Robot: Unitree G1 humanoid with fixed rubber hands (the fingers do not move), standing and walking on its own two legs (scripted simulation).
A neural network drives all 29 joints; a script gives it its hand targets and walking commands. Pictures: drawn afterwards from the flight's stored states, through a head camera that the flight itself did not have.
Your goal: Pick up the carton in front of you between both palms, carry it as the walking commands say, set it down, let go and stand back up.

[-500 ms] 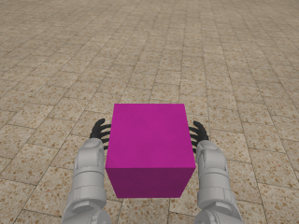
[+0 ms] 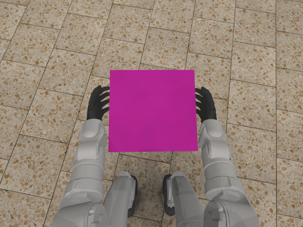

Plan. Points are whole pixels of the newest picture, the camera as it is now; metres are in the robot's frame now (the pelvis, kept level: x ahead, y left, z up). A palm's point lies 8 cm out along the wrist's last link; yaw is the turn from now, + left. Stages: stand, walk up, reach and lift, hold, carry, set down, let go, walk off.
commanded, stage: set down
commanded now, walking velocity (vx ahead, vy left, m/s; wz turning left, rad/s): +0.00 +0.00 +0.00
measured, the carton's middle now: (151, 115) +0.40 +0.00 -0.14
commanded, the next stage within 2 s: none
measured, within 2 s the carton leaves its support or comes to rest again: rests again in 1.80 s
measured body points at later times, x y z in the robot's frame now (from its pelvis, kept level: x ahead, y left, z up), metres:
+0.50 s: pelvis -0.03 +0.00 -0.14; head +0.22 -0.01 +0.23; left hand +0.43 +0.16 -0.22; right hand +0.44 -0.14 -0.23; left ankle +0.05 +0.11 -0.65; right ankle +0.06 -0.11 -0.65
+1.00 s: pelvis -0.05 +0.00 -0.25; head +0.28 -0.01 +0.05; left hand +0.46 +0.16 -0.38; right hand +0.48 -0.14 -0.39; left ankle +0.05 +0.11 -0.65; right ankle +0.06 -0.11 -0.65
